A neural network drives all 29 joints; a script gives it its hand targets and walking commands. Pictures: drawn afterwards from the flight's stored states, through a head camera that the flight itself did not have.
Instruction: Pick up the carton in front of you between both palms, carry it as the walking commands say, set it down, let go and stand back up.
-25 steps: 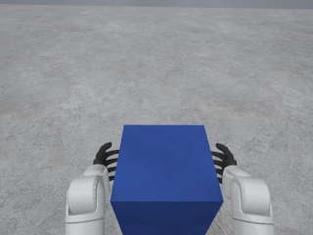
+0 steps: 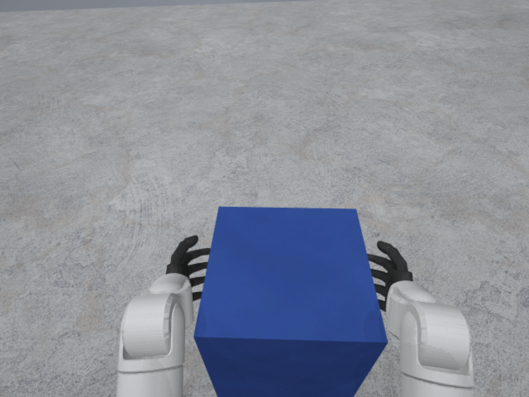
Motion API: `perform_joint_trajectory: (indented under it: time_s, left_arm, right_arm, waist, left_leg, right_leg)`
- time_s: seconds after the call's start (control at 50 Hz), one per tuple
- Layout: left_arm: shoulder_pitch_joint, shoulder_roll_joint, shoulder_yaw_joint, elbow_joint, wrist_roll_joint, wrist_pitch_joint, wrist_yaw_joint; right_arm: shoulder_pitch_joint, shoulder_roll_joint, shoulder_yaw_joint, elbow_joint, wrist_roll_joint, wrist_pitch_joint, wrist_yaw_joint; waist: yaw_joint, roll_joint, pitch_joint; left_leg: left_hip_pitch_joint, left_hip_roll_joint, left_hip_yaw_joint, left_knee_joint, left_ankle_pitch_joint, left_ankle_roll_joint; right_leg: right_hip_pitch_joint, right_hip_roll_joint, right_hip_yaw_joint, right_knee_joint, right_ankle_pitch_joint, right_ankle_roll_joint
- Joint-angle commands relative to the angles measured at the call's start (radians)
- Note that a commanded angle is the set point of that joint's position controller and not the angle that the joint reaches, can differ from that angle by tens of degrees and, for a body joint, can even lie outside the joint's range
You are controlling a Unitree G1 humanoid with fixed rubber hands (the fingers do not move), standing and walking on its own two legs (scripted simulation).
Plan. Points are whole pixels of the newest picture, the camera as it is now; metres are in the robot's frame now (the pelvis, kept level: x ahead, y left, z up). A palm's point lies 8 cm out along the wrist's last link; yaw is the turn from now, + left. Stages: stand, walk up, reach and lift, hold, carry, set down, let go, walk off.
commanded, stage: carry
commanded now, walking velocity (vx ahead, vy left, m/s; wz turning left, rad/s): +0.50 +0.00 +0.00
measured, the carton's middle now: (285, 308) +0.28 +0.00 +0.00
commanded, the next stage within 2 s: none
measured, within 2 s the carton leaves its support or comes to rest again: neither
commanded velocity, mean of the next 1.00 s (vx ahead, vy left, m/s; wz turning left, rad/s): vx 0.36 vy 0.00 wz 0.00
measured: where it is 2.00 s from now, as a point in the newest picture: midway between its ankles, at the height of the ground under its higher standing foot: (280, 297)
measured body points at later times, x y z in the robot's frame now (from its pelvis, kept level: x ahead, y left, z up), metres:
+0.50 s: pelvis +0.32 +0.03 +0.00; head +0.31 +0.04 +0.45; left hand +0.61 +0.17 +0.07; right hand +0.59 -0.13 +0.08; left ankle +0.41 +0.11 -0.73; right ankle +0.12 -0.07 -0.66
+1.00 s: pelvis +0.62 -0.01 +0.00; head +0.63 -0.03 +0.45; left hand +0.91 +0.13 +0.07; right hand +0.90 -0.17 +0.06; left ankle +0.45 +0.10 -0.67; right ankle +0.72 -0.09 -0.73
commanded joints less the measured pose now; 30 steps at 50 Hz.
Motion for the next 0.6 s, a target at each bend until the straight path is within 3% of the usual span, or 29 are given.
perform_joint_trajectory:
  time_s: [0.0,0.02,0.04,0.08,0.14,0.2,0.32,0.36,0.38,0.4,0.42,0.44,0.46,0.48,0.5,0.52,0.54,0.58]
  left_arm:
    - [-0.413,-0.958,-0.688,-0.08,-0.422,-0.005,-0.277]
    - [-0.433,-0.979,-0.696,-0.095,-0.427,-0.016,-0.279]
    - [-0.443,-0.993,-0.705,-0.109,-0.435,-0.024,-0.28]
    - [-0.423,-0.995,-0.712,-0.129,-0.445,-0.035,-0.287]
    - [-0.395,-0.968,-0.72,-0.148,-0.452,-0.041,-0.294]
    - [-0.382,-0.921,-0.719,-0.18,-0.448,-0.034,-0.291]
    - [-0.352,-0.834,-0.688,-0.163,-0.411,0.008,-0.269]
    - [-0.359,-0.821,-0.686,-0.152,-0.403,0.021,-0.264]
    - [-0.371,-0.815,-0.688,-0.149,-0.404,0.027,-0.262]
    - [-0.383,-0.809,-0.689,-0.147,-0.403,0.033,-0.261]
    - [-0.398,-0.802,-0.689,-0.151,-0.404,0.038,-0.261]
    - [-0.436,-0.818,-0.705,-0.165,-0.414,0.045,-0.262]
    - [-0.44,-0.84,-0.711,-0.149,-0.416,0.04,-0.265]
    - [-0.456,-0.88,-0.719,-0.141,-0.424,0.028,-0.268]
    - [-0.465,-0.912,-0.724,-0.139,-0.427,0.016,-0.271]
    - [-0.469,-0.943,-0.73,-0.141,-0.433,0.004,-0.271]
    - [-0.468,-0.964,-0.735,-0.143,-0.433,-0.005,-0.27]
    - [-0.438,-0.98,-0.74,-0.144,-0.424,-0.022,-0.261]
  right_arm:
    - [-0.508,0.935,0.751,-0.082,0.425,-0.025,0.257]
    - [-0.506,0.966,0.757,-0.078,0.429,-0.037,0.257]
    - [-0.498,0.985,0.763,-0.082,0.429,-0.049,0.256]
    - [-0.458,1.003,0.768,-0.084,0.418,-0.068,0.246]
    - [-0.422,0.992,0.77,-0.1,0.401,-0.08,0.231]
    - [-0.416,0.954,0.773,-0.137,0.403,-0.072,0.223]
    - [-0.416,0.86,0.754,-0.142,0.413,-0.019,0.231]
    - [-0.426,0.841,0.74,-0.127,0.418,-0.004,0.238]
    - [-0.419,0.837,0.729,-0.11,0.417,0.0,0.241]
    - [-0.405,0.833,0.717,-0.088,0.412,0.003,0.244]
    - [-0.401,0.829,0.707,-0.076,0.408,0.004,0.248]
    - [-0.412,0.84,0.697,-0.04,0.402,-0.005,0.251]
    - [-0.402,0.873,0.699,-0.039,0.413,-0.008,0.254]
    - [-0.425,0.907,0.703,-0.057,0.423,-0.017,0.256]
    - [-0.445,0.94,0.712,-0.063,0.425,-0.027,0.259]
    - [-0.473,0.967,0.721,-0.079,0.434,-0.038,0.26]
    - [-0.486,0.981,0.728,-0.094,0.44,-0.046,0.261]
    - [-0.475,0.982,0.73,-0.115,0.446,-0.055,0.264]
  waist:
    - [0.006,-0.135,-0.282]
    - [0.002,-0.092,-0.272]
    - [0.001,-0.112,-0.276]
    - [0.002,-0.149,-0.277]
    - [-0.001,-0.17,-0.232]
    - [-0.001,-0.167,-0.18]
    - [0.006,-0.19,-0.082]
    - [0.002,-0.194,-0.081]
    - [-0.015,-0.17,-0.115]
    - [-0.028,-0.117,-0.181]
    - [-0.043,0.018,-0.245]
    - [-0.04,0.288,-0.322]
    - [-0.037,0.255,-0.296]
    - [-0.038,0.171,-0.29]
    - [-0.035,0.064,-0.296]
    - [-0.03,0.011,-0.277]
    - [-0.024,0.026,-0.282]
    - [-0.025,0.066,-0.277]
  left_leg:
    - [-0.477,0.023,-0.08,0.284,0.065,0.044]
    - [-0.447,0.047,-0.084,0.209,0.123,0.043]
    - [-0.414,0.042,-0.062,0.172,0.164,0.037]
    - [-0.405,0.031,-0.026,0.088,0.199,0.022]
    - [-0.464,0.028,0.015,-0.064,0.27,-0.002]
    - [-0.469,0.019,0.052,-0.23,0.353,-0.007]
    - [-0.379,-0.019,0.114,-0.44,0.438,0.031]
    - [-0.266,-0.041,0.152,-0.481,0.404,0.047]
    - [-0.123,-0.078,0.196,-0.528,0.386,0.051]
    - [0.084,-0.088,0.193,-0.524,0.327,0.052]
    - [0.262,0.093,-0.089,-0.597,0.192,0.089]
    - [0.494,0.319,-0.531,-0.689,0.155,0.234]
    - [0.474,0.34,-0.573,-0.737,0.32,0.25]
    - [0.443,0.31,-0.448,-0.698,0.459,0.239]
    - [0.4,0.286,-0.356,-0.678,0.522,0.209]
    - [0.328,0.266,-0.282,-0.692,0.544,0.177]
    - [0.284,0.245,-0.219,-0.719,0.495,0.149]
    - [0.265,0.222,-0.15,-0.755,0.45,0.148]
  right_leg:
    - [0.595,-0.326,0.503,-0.264,0.169,-0.08]
    - [0.533,-0.305,0.438,-0.286,0.172,-0.052]
    - [0.5,-0.288,0.377,-0.304,0.16,-0.035]
    - [0.484,-0.263,0.304,-0.337,0.109,-0.035]
    - [0.507,-0.249,0.25,-0.378,0.103,-0.057]
    - [0.527,-0.217,0.186,-0.374,0.184,-0.05]
    - [0.548,-0.205,0.113,-0.338,0.334,-0.012]
    - [0.544,-0.203,0.078,-0.252,0.452,0.008]
    - [0.505,-0.179,0.028,-0.128,0.509,0.029]
    - [0.407,-0.139,-0.005,0.047,0.466,0.053]
    - [0.222,-0.087,-0.007,0.294,0.233,0.093]
    - [-0.104,0.041,0.055,0.566,-0.149,0.127]
    - [-0.211,0.04,0.179,0.712,-0.321,0.111]
    - [-0.236,-0.011,0.219,0.769,-0.293,0.084]
    - [-0.234,-0.052,0.233,0.737,-0.239,0.069]
    - [-0.207,-0.079,0.238,0.667,-0.185,0.066]
    - [-0.17,-0.087,0.229,0.618,-0.144,0.069]
    - [-0.163,-0.073,0.195,0.541,-0.101,0.081]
